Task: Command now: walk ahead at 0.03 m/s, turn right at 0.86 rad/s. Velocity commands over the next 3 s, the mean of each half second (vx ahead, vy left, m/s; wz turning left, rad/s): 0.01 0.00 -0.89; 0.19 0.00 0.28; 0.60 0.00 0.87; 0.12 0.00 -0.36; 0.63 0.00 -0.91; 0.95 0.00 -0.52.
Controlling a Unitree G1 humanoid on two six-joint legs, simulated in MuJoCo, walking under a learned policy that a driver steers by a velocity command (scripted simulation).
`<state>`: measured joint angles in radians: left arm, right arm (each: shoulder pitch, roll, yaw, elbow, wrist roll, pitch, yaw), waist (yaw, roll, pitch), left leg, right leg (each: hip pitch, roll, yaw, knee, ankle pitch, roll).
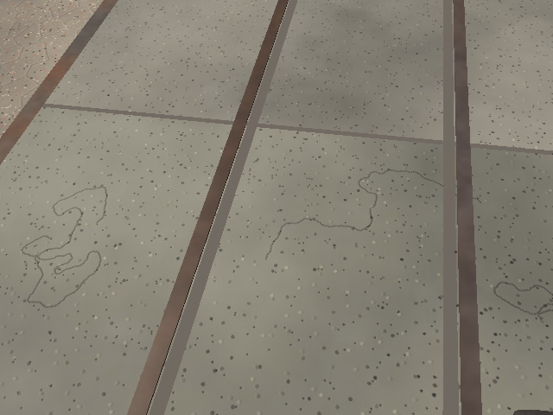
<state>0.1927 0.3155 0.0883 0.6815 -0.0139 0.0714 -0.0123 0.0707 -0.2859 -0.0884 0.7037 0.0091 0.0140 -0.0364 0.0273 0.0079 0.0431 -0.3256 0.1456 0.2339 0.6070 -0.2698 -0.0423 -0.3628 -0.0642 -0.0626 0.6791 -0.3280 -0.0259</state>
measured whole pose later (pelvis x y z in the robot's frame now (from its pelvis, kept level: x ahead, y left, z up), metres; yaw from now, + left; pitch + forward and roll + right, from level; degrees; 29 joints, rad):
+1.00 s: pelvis +0.08 -0.02 +0.02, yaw -13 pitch +2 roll +0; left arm 0.34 0.28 0.07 0.70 0.02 -0.07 0.03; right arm 0.22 -0.35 -0.10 0.70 0.01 0.00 0.02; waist 0.04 0.03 -0.02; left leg -0.69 0.04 -0.05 1.16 -0.23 -0.02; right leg -0.03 -0.01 -0.04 0.29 -0.30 0.00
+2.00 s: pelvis +0.61 +0.15 +0.01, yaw +0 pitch +2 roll +0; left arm 0.24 0.31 0.08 0.61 -0.02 0.03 0.03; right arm 0.06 -0.24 -0.02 0.63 0.00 0.00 -0.02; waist 0.05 -0.01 0.08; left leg -0.54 -0.05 -0.22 0.82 -0.33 -0.07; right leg -0.42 0.18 0.21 0.44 -0.04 -0.06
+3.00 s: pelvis +1.10 -0.15 +0.00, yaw -43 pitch +1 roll -2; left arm 0.40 0.29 0.03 0.84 0.01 -0.11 -0.02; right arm 0.16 -0.27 -0.01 0.72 0.00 -0.05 0.05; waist 0.01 0.02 0.04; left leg -0.83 0.10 0.07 0.81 0.06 0.08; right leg 0.21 0.16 -0.06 0.14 -0.30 -0.13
